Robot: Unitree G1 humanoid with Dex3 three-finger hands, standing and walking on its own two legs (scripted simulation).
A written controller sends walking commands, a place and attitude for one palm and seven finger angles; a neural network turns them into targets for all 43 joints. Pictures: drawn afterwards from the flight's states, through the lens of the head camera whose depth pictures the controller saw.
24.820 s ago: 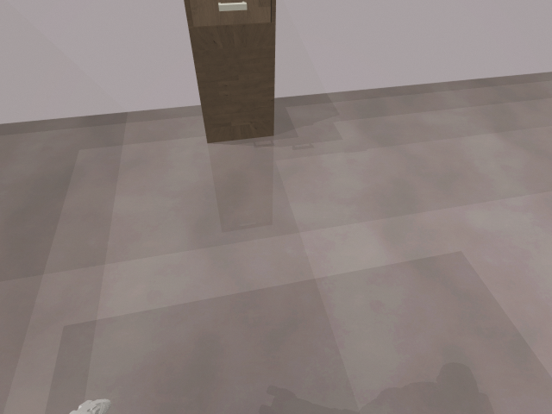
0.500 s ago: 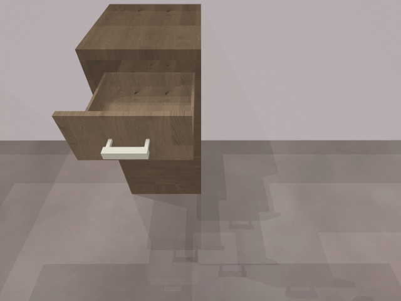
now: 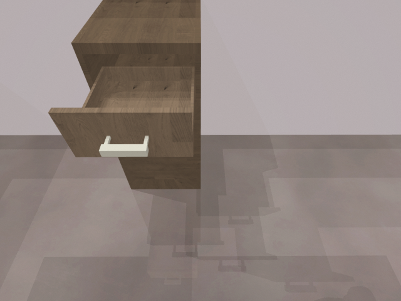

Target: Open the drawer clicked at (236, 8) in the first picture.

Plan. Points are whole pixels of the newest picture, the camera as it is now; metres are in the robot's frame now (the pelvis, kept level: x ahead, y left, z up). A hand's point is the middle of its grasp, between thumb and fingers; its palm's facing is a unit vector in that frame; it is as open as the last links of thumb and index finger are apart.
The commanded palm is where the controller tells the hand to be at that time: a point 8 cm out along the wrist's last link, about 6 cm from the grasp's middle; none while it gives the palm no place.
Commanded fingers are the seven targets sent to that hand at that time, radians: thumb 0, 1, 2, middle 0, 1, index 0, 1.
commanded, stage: look to check the result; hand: left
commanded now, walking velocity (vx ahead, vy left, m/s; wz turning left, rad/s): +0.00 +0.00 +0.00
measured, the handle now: (125, 144) +0.50 +0.24 -0.02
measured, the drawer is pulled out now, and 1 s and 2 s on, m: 0.29 0.29 0.29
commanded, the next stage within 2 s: stand and wait in 0.30 s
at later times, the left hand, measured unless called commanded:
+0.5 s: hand out of the picture +0.02 +0.16 -0.17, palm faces +0.05 -0.98 -0.19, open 7.3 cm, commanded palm none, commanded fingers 0.00 0.90 0.90 -0.20 -0.30 -0.20 -0.30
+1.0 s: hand out of the picture +0.03 +0.16 -0.17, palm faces +0.05 -0.98 -0.20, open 7.3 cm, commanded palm none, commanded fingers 0.00 0.90 0.90 -0.20 -0.30 -0.20 -0.30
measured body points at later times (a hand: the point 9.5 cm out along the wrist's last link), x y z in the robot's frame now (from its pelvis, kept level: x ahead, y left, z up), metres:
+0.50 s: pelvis +0.01 -0.01 +0.00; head +0.03 -0.01 +0.45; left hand +0.01 +0.21 -0.16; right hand +0.00 -0.21 -0.16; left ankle +0.02 +0.12 -0.74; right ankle +0.03 -0.10 -0.74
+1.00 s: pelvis +0.02 -0.01 +0.00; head +0.04 -0.02 +0.45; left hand +0.03 +0.21 -0.15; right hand +0.02 -0.22 -0.16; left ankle +0.02 +0.12 -0.74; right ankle +0.03 -0.10 -0.74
